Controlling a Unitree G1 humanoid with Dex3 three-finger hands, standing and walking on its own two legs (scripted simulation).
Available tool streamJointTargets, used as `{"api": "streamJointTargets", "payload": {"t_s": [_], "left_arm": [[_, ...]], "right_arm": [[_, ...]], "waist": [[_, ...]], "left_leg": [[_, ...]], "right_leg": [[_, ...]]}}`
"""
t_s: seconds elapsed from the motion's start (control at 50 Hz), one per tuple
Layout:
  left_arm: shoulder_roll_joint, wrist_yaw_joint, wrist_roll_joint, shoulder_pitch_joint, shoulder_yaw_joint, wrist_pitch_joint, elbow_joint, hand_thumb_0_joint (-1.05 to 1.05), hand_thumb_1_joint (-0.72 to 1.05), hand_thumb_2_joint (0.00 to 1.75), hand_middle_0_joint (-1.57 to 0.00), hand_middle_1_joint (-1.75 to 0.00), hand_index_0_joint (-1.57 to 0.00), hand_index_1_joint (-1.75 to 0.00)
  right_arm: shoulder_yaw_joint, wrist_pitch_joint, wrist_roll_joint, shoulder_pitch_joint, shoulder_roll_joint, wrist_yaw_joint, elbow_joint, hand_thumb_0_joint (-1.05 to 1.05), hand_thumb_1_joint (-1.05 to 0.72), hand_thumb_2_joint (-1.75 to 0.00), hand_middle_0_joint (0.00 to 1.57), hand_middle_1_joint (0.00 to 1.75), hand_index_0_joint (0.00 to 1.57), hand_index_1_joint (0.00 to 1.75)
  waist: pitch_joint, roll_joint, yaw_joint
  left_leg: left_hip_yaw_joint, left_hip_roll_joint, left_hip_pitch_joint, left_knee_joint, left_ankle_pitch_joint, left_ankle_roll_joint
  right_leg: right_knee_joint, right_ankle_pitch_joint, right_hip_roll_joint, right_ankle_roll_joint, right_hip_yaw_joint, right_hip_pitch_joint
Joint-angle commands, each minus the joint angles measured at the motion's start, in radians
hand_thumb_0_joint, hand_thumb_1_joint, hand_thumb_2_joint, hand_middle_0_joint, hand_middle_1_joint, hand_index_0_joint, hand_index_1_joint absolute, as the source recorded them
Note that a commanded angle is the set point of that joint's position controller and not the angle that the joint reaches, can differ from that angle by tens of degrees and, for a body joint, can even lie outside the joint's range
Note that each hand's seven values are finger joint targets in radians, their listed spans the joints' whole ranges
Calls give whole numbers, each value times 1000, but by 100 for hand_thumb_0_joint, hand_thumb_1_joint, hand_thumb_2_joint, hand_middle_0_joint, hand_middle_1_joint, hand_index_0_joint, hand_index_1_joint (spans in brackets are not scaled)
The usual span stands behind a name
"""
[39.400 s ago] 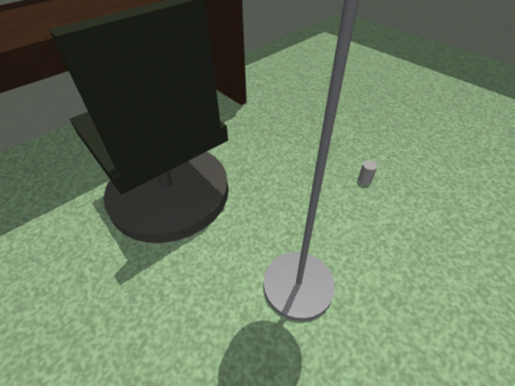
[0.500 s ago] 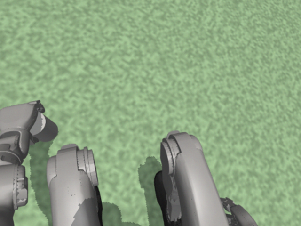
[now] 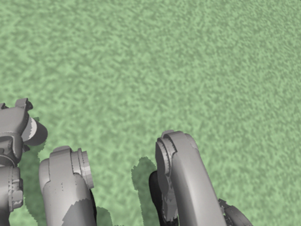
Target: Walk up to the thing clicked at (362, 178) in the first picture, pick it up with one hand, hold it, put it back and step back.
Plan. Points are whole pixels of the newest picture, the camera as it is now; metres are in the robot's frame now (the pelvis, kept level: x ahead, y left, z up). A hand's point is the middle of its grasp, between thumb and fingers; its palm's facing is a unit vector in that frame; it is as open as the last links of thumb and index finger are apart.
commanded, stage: open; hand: left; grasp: from above
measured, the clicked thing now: (29, 131) +0.39 +0.31 -0.24
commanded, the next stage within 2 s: withdraw in 0.28 s
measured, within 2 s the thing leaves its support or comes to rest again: neither
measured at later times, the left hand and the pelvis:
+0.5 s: hand (20, 132) +0.38 +0.31 -0.20, palm faces -0.44 -0.15 -0.88, open 14.1 cm; pelvis +0.00 +0.00 +0.00, yaw +0 degrees
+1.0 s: hand out of the picture +0.36 +0.32 -0.01, palm faces -0.45 -0.10 -0.89, open 14.2 cm; pelvis -0.01 +0.00 +0.11, yaw +4 degrees
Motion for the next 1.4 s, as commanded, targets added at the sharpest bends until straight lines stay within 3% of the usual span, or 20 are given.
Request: {"api": "streamJointTargets", "payload": {"t_s": [0.0, 0.04, 0.1, 0.14, 0.24, 0.32, 0.36, 0.42, 0.46, 0.48, 0.56, 0.58, 0.66, 0.72, 0.8, 0.92, 1.06, 1.12, 1.3, 1.38], "left_arm": [[207, 30, -25, -237, 31, 6, -139, 0, -55, 98, -8, -98, -7, -99], [216, 27, -25, -207, 39, 12, -161, 0, -57, 100, -7, -99, -5, -101], [181, 18, -18, -224, 14, 16, -125, 0, -58, 101, -6, -100, -4, -101], [250, 25, -25, -213, 71, 10, -160, 0, -59, 104, -6, -99, -4, -101], [185, 7, -31, -223, 19, 8, -141, 0, -55, 101, -6, -103, -5, -104], [229, 5, -29, -182, 67, 5, -176, 0, -53, 101, -6, -102, -5, -103], [160, -3, -29, -203, 8, 4, -189, 0, -54, 100, -6, -102, -5, -103], [181, 0, -31, -232, 9, 1, -161, 0, -55, 98, -6, -101, -7, -99], [261, 15, -31, -233, 77, 0, -238, 0, -54, 98, -6, -101, -8, -99], [222, 15, -44, -203, 63, 6, -312, 0, -54, 98, -6, -101, -8, -99], [209, -7, -73, -184, 66, 52, -487, 0, -57, 100, -7, -100, -7, -100], [203, -24, -81, -146, 64, 68, -518, 0, -58, 100, -7, -101, -7, -101], [122, -103, -121, -149, -4, 133, -656, 0, -58, 102, -7, -101, -6, -102], [72, -188, -136, -120, -68, 177, -605, 0, -58, 103, -7, -101, -6, -103], [70, -307, -191, -72, -93, 189, -697, 0, -58, 103, -8, -102, -6, -103], [50, -400, -188, -24, -127, 152, -664, 0, -58, 104, -8, -101, -6, -103], [30, -357, -144, -95, -162, 92, -555, 0, -59, 105, -8, -102, -6, -104], [39, -314, -116, -187, -174, 71, -523, 0, -59, 104, -8, -102, -6, -104], [123, -150, -25, -368, -117, 39, -299, 0, -56, 101, -8, -101, -8, -101], [185, -100, -15, -409, -52, 50, -322, 0, -55, 99, -7, -101, -8, -100]], "right_arm": [[-85, -8, 7, 157, -261, -3, -23, 0, -89, -90, 20, 30, 20, 30], [-86, 0, 15, 143, -257, -3, -24, 0, -90, -90, 20, 30, 20, 30], [-83, -4, 10, 153, -254, 7, -24, 0, -89, -90, 20, 30, 20, 30], [-89, -1, 16, 156, -270, 4, -28, 0, -89, -90, 20, 30, 20, 30], [-89, -1, 21, 139, -258, 9, -40, 0, -89, -90, 20, 30, 20, 30], [-99, 0, 23, 168, -273, 9, -33, 0, -89, -90, 20, 30, 20, 30], [-94, 2, 26, 151, -252, 11, -42, 0, -89, -90, 20, 30, 20, 30], [-90, -2, 28, 156, -256, 12, -38, 0, -90, -90, 20, 30, 20, 30], [-103, -3, 29, 170, -275, 10, -35, 0, -90, -90, 20, 30, 20, 30], [-106, 2, 38, 154, -259, 9, -48, 0, -90, -90, 20, 30, 20, 30], [-152, 25, 77, 143, -256, 2, -64, 0, -91, -90, 20, 30, 20, 30], [-168, 35, 91, 144, -250, -2, -66, 0, -91, -90, 20, 30, 20, 30], [-210, 78, 134, 190, -240, -24, -76, 0, -91, -91, 20, 30, 20, 30], [-208, 103, 153, 226, -228, -48, -88, 0, -91, -91, 20, 30, 20, 30], [-200, 123, 179, 214, -209, -76, -146, 0, -91, -91, 20, 30, 20, 30], [-174, 141, 207, 183, -194, -117, -189, 0, -91, -91, 20, 30, 20, 30], [-143, 121, 201, 170, -196, -142, -176, 0, -91, -91, 20, 30, 20, 30], [-139, 106, 187, 176, -204, -142, -153, 0, -91, -91, 20, 30, 20, 30], [-118, 61, 125, 191, -231, -133, -93, 0, -91, -90, 20, 30, 20, 30], [-122, 48, 104, 206, -238, -122, -84, 0, -90, -90, 20, 30, 20, 30]], "waist": [[-635, 328, 3], [-667, 337, 26], [-618, 311, -13], [-651, 309, 11], [-606, 301, -8], [-658, 306, 21], [-659, 319, 12], [-619, 285, -9], [-679, 334, 23], [-737, 380, 58], [-805, 442, 84], [-859, 451, 110], [-920, 402, 99], [-809, 232, 66], [-775, 158, 93], [-629, 92, 96], [-534, 146, 82], [-570, 185, 60], [-668, 301, 27], [-756, 391, 40]], "left_leg": [[135, -14, 505, -252, 138, 51], [139, -11, 525, -258, 150, 51], [140, -12, 496, -237, 152, 54], [138, -12, 497, -235, 168, 58], [140, -13, 463, -247, 109, 58], [139, -13, 507, -253, 155, 55], [142, -9, 505, -248, 156, 55], [140, -9, 473, -234, 143, 59], [142, -11, 520, -244, 153, 54], [148, -11, 567, -269, 162, 47], [166, -13, 618, -323, 166, 42], [170, -10, 662, -341, 190, 39], [184, -10, 715, -399, 221, 48], [173, -13, 645, -433, 170, 72], [170, -22, 651, -514, 127, 79], [168, -24, 628, -586, 81, 79], [169, -29, 632, -626, 33, 69], [167, -27, 666, -607, 50, 62], [155, -30, 695, -520, 62, 46], [158, -35, 731, -504, 57, 41]], "right_leg": [[-256, 231, 27, -68, -107, 287], [-261, 238, 29, -69, -103, 293], [-250, 253, 28, -65, -105, 285], [-258, 267, 27, -64, -100, 313], [-265, 207, 28, -68, -98, 285], [-264, 244, 27, -67, -102, 321], [-270, 252, 33, -67, -91, 320], [-267, 247, 31, -65, -93, 307], [-263, 248, 25, -68, -91, 317], [-269, 248, 22, -71, -87, 336], [-289, 250, 12, -80, -70, 327], [-301, 270, 11, -83, -60, 339], [-385, 310, 8, -80, -34, 401], [-477, 266, 16, -70, -26, 443], [-560, 205, 11, -69, -5, 537], [-632, 129, 12, -77, 15, 534], [-641, 73, 5, -88, 15, 465], [-609, 101, 3, -90, 5, 434], [-468, 124, -13, -87, -38, 299], [-424, 123, -23, -87, -47, 290]]}}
